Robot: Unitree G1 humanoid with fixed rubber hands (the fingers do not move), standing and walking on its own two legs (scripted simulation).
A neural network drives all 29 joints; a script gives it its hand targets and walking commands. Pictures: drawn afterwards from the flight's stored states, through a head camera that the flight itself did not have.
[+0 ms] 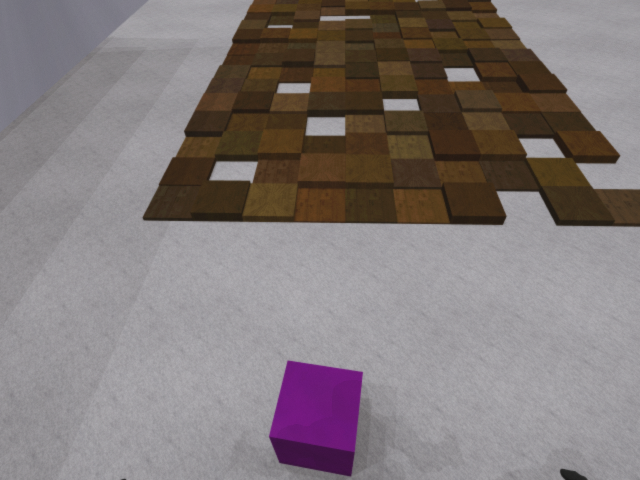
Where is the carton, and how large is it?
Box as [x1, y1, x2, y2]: [269, 361, 362, 475]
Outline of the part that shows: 287,361 269,434 270,440 279,462 350,475 354,453 362,372 294,361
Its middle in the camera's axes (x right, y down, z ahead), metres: -0.01 +0.49 +1.08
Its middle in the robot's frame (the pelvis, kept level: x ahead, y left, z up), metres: +0.42 +0.04 -0.66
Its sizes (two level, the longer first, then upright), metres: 0.210 0.200 0.250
